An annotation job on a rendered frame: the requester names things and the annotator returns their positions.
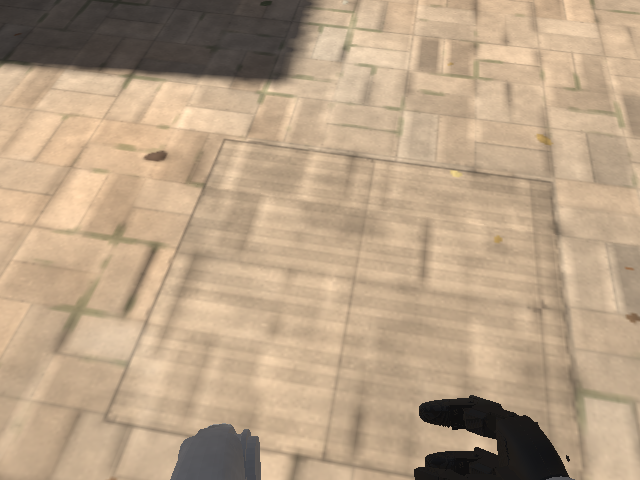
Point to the right robot hand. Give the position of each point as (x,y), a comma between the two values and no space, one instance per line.
(524,451)

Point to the left robot thigh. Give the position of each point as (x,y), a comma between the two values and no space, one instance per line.
(219,454)

